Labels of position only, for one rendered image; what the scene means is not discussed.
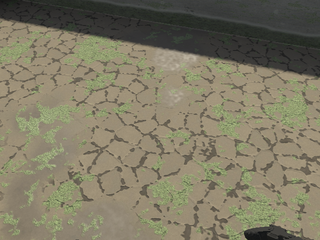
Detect right robot hand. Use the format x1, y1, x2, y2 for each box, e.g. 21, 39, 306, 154
244, 224, 303, 240

